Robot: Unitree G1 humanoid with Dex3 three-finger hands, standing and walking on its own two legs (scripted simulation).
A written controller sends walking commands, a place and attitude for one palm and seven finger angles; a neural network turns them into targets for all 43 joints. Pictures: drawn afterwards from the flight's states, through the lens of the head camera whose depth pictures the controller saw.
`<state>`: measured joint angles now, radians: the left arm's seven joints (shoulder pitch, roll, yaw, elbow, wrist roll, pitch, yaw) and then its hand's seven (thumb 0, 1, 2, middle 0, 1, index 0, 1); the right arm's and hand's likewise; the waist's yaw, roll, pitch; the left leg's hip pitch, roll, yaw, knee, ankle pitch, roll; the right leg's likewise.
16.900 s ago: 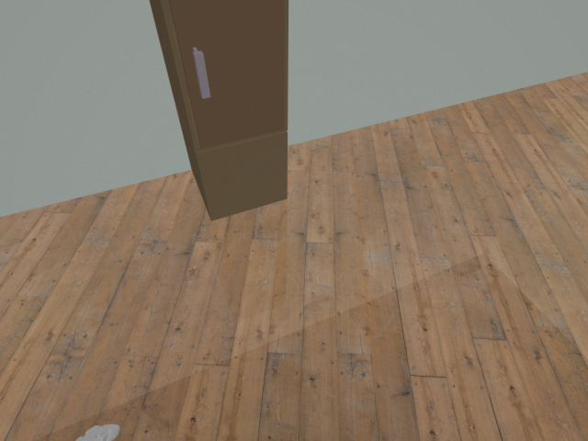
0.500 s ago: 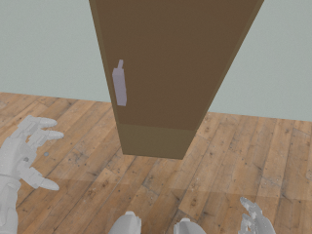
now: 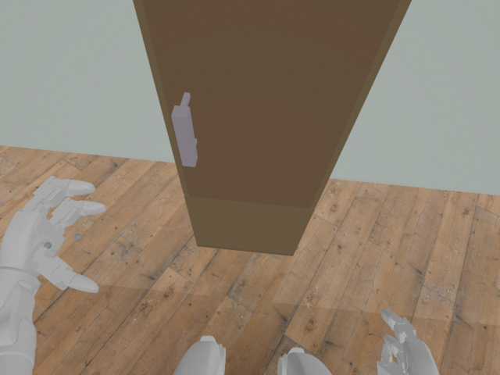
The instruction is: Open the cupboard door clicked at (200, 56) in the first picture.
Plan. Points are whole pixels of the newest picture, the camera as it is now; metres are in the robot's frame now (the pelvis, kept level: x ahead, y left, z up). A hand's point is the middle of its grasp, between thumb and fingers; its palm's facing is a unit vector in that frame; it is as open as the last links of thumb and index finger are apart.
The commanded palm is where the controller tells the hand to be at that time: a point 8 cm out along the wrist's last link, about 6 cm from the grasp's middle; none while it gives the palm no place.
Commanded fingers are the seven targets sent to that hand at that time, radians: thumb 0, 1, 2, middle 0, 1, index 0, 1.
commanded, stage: move the hooked fingers beside the handle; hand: left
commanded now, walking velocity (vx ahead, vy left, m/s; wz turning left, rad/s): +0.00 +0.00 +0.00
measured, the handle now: (188, 130) +0.54 +0.15 +0.03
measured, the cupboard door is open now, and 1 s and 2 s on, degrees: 0 0 0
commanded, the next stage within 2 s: none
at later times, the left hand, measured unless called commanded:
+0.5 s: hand (108, 197) +0.37 +0.25 +0.04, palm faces -0.06 -1.00 -0.02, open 14.0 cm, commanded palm +0.36 +0.30 +0.04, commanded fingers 0.00 -0.50 0.30 -0.30 -1.20 -0.30 -1.20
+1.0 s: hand (131, 170) +0.43 +0.23 +0.04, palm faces -0.05 -1.00 -0.01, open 14.0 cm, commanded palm +0.42 +0.28 +0.04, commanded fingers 0.00 -0.50 0.30 -0.30 -1.20 -0.30 -1.20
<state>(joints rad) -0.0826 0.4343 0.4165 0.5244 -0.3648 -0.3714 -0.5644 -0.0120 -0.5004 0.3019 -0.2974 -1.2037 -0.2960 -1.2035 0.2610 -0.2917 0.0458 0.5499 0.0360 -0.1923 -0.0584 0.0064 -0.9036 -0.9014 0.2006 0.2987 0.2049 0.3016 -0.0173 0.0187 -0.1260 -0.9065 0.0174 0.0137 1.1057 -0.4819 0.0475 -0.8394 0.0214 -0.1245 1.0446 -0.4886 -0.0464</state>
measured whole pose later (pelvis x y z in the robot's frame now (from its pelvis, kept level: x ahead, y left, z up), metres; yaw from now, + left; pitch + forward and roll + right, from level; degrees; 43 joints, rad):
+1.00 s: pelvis +0.00 +0.02 -0.01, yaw -2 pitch +20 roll -4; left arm -0.54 0.43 0.36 0.88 -0.21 -0.42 -0.39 -0.01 -0.50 0.30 -0.30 -1.20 -0.29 -1.20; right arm 0.32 -0.28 0.03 0.61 0.02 -0.03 -0.03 0.00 -0.91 -0.90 0.20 0.30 0.20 0.30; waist -0.09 0.01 -0.13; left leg -0.99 0.02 0.05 1.13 -0.49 0.07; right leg -0.93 0.02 -0.09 1.06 -0.48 -0.02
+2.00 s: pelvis +0.01 +0.01 -0.02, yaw -2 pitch +24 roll -4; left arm -0.78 0.53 0.40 1.11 -0.15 -0.46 -0.36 -0.01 -0.50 0.30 -0.30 -1.20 -0.29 -1.20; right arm 0.31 -0.28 0.04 0.61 0.00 0.06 -0.01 0.00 -0.91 -0.90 0.20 0.30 0.20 0.30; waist -0.15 0.01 -0.13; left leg -1.09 0.04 0.03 1.18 -0.51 0.06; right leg -1.03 0.04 -0.11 1.10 -0.50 -0.04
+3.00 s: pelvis +0.00 +0.01 -0.01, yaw -2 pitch +23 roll -3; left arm -0.76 0.37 0.31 1.08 -0.11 -0.50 -0.18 -0.01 -0.50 0.30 -0.30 -1.20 -0.30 -1.20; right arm 0.34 -0.25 0.03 0.62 -0.02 0.08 0.03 0.00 -0.91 -0.90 0.20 0.30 0.20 0.30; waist -0.14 0.03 -0.14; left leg -1.06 0.03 0.05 1.16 -0.50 0.06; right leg -1.01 0.03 -0.09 1.10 -0.49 -0.03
